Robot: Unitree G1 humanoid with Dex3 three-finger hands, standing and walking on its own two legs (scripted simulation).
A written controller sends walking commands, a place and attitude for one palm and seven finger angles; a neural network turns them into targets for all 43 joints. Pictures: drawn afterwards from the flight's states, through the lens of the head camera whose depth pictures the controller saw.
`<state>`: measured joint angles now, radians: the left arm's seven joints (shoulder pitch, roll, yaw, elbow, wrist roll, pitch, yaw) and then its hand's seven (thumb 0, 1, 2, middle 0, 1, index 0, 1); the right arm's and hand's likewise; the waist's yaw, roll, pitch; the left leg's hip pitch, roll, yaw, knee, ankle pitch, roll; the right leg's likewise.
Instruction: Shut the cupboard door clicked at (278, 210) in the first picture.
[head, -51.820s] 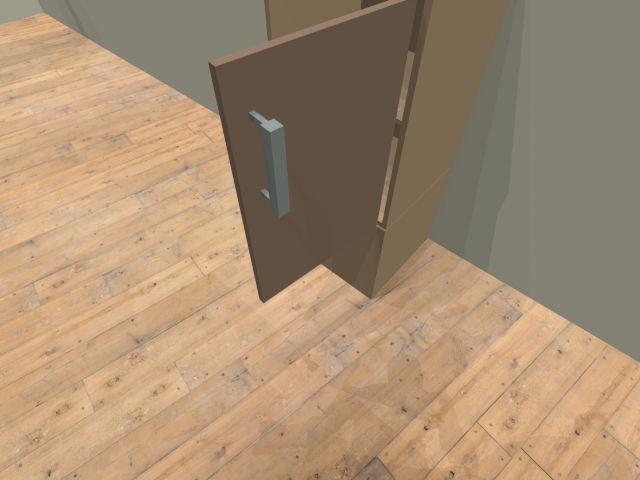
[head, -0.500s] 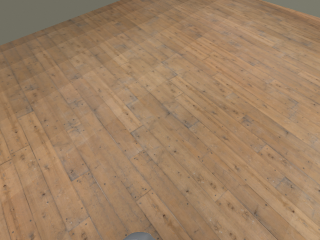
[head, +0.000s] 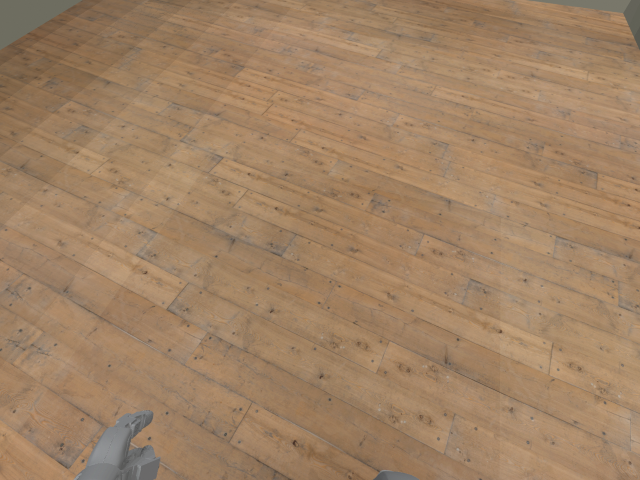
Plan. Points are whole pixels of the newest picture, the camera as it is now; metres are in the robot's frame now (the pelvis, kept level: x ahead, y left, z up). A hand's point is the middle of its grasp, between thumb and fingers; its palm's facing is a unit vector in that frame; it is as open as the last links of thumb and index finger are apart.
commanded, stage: turn to face it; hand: left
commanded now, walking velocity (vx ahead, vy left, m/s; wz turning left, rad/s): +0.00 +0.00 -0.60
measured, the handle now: out of the picture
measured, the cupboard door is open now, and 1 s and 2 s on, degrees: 22 22 22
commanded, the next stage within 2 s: none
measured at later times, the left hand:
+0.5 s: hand out of the picture +0.11 +0.19 -0.19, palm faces -0.18 -0.97 -0.17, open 7.4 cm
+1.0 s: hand (255, 436) +0.20 +0.10 -0.14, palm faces -0.50 -0.81 -0.31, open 7.4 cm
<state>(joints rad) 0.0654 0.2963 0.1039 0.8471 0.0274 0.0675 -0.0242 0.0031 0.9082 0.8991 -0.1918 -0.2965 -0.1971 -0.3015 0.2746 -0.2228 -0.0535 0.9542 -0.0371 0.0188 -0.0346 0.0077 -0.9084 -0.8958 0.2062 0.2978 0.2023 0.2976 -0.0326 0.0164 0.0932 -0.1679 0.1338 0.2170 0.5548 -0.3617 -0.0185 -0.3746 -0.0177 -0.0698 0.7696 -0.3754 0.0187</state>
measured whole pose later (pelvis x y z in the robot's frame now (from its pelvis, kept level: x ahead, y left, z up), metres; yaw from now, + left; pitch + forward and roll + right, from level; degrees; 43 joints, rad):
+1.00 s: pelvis -0.01 -0.02 +0.00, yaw -33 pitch +0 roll +1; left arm 0.17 0.21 0.07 0.87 0.02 0.03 0.00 0.00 0.90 0.90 -0.20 -0.30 -0.20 -0.30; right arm 0.20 -0.28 -0.07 0.94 -0.02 0.08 -0.02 0.01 -0.91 -0.90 0.20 0.30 0.20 0.30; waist 0.00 0.06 0.09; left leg -0.47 0.10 0.06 1.14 -0.46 -0.08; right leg -0.30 0.01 -0.03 0.59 -0.31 -0.04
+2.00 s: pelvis +0.00 -0.04 +0.01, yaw -67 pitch +2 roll +1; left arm 0.18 0.21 0.05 0.89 0.02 0.03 0.00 0.00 0.90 0.90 -0.20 -0.30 -0.21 -0.30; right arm 0.17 -0.26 -0.06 0.90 -0.02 0.06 -0.02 0.01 -0.91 -0.90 0.20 0.30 0.20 0.30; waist -0.01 0.02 0.08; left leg -0.51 0.08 0.02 1.01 -0.38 -0.10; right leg -0.25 0.03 0.05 0.49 -0.27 -0.03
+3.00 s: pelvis +0.06 -0.17 -0.01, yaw -84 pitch +0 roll -1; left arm 0.35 0.18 0.05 1.12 0.03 0.00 -0.01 0.00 0.90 0.90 -0.20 -0.30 -0.20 -0.30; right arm 0.25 -0.16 -0.03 0.99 -0.04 -0.05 -0.01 0.01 -0.91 -0.90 0.20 0.30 0.20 0.30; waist 0.00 -0.06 0.02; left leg -0.32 0.06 0.15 0.61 -0.29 0.04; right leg -0.25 0.00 -0.02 0.96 -0.48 -0.04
